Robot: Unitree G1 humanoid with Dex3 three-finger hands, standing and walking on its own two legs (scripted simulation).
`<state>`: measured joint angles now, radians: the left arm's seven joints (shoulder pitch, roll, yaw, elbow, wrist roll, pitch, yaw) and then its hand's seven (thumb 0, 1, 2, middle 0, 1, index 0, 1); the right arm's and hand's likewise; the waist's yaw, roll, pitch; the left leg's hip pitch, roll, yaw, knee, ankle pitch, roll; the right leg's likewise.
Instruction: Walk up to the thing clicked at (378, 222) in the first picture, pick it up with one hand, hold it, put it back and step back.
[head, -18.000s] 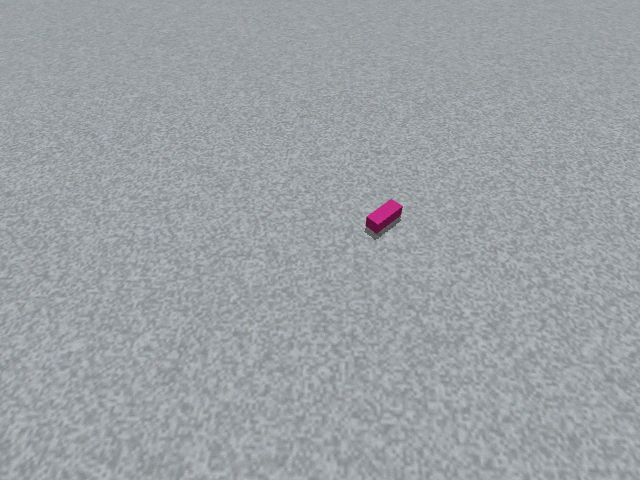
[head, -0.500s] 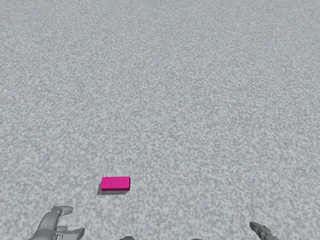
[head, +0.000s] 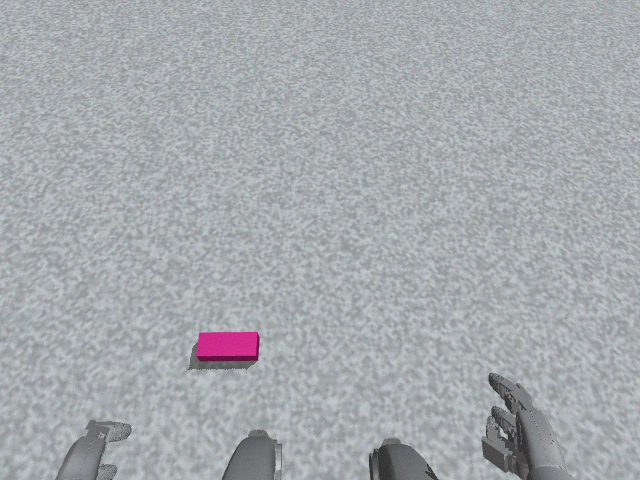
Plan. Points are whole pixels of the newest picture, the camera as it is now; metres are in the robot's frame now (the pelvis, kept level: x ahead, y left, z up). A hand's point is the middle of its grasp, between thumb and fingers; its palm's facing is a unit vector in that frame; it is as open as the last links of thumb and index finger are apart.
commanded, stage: rise first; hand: left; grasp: from above
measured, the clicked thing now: (229, 346) +0.46 +0.25 -0.67
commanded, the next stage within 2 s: none
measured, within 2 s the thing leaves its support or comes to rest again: neither
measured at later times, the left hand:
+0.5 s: hand out of the picture +0.12 +0.27 -0.18, palm faces -0.23 -0.83 -0.51, open 14.3 cm
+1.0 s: hand (169, 401) +0.27 +0.30 -0.38, palm faces -0.48 -0.34 -0.81, open 13.8 cm
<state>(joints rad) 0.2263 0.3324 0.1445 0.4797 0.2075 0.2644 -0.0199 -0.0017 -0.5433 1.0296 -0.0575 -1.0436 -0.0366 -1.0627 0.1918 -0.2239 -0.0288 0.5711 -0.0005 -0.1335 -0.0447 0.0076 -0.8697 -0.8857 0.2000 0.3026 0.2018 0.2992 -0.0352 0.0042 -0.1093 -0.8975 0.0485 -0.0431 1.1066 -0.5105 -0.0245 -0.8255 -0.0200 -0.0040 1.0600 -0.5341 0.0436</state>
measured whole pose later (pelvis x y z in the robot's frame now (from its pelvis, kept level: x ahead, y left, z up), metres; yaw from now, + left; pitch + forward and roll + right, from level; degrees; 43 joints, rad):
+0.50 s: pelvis -0.03 +0.00 -0.05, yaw +0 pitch +22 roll -3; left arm 0.28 0.36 0.13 0.36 0.29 0.23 0.00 0.00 -0.56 0.99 -0.11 -1.00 -0.08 -1.02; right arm 0.18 -0.23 -0.02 0.53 0.00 -0.17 -0.03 0.01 -0.91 -0.90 0.20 0.30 0.20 0.30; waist -0.03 0.01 -0.15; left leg -1.18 0.04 -0.06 1.35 -0.57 -0.02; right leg -1.10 -0.02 -0.01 1.30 -0.60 0.05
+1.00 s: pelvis -0.08 -0.01 -0.25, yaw -3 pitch +34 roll -4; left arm -0.45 0.61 0.18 0.88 0.83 -0.21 0.08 0.00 -0.50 0.98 -0.17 -0.97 -0.15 -0.99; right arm 0.06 -0.29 -0.06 0.71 -0.03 -0.14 0.05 0.01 -0.92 -0.90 0.20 0.30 0.20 0.30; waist -0.03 0.01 -0.12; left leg -1.98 0.04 -0.11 2.03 -0.66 -0.05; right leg -1.90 0.01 0.01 2.01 -0.71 0.05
